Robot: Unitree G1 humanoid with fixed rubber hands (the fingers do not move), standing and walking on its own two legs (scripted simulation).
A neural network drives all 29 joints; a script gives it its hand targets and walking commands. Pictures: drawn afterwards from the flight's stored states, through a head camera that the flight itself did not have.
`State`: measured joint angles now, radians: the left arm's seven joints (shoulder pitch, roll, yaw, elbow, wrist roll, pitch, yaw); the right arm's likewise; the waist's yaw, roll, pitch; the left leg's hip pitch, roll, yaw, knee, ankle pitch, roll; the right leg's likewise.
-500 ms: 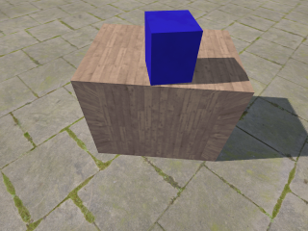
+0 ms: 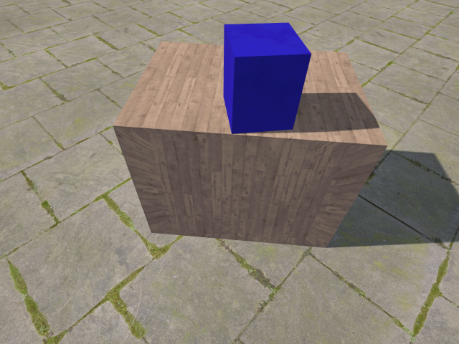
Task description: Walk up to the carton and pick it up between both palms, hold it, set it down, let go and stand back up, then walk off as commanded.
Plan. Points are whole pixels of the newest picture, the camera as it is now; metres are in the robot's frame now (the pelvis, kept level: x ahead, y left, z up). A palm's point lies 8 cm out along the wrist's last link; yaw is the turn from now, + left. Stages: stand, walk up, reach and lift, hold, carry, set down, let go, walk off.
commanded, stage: stand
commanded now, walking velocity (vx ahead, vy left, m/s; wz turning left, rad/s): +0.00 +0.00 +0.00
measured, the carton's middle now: (259, 78) +0.85 -0.08 +0.02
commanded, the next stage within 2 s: none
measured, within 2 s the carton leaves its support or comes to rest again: neither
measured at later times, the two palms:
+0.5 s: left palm out of the picture +0.05 +0.30 -0.12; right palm out of the picture +0.07 -0.29 -0.12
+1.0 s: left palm out of the picture +0.06 +0.30 -0.12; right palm out of the picture +0.07 -0.29 -0.12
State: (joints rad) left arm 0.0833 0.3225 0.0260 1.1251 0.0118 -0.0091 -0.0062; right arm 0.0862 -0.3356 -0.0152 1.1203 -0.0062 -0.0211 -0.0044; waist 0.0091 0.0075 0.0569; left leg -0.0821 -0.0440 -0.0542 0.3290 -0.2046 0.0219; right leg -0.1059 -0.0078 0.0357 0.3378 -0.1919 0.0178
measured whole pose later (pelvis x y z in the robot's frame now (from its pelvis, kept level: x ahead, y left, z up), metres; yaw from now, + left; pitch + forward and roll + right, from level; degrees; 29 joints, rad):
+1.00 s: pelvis +0.00 +0.00 +0.00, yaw +0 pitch -3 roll +0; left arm 0.11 0.33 0.02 1.12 0.01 0.00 -0.01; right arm 0.10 -0.35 -0.01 1.13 0.00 -0.02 0.00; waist 0.01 0.00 0.07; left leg -0.08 -0.05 -0.06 0.32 -0.19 0.03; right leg -0.10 -0.02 0.03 0.33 -0.18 0.02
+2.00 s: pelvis +0.00 +0.00 +0.00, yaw +0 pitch -3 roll +0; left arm 0.10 0.33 0.02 1.11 0.01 0.00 0.00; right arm 0.11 -0.35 -0.01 1.12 -0.01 -0.02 0.00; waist 0.00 0.01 0.07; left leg -0.07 -0.04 -0.06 0.31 -0.20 0.02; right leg -0.09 -0.01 0.03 0.33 -0.19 0.01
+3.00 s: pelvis +0.00 -0.01 +0.00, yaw +0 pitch -3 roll +0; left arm 0.11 0.33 0.02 1.12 0.01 0.00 0.00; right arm 0.12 -0.35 -0.01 1.11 -0.01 -0.02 -0.01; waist 0.01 0.01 0.07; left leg -0.06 -0.04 -0.06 0.31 -0.19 0.01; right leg -0.09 0.00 0.03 0.33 -0.19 0.01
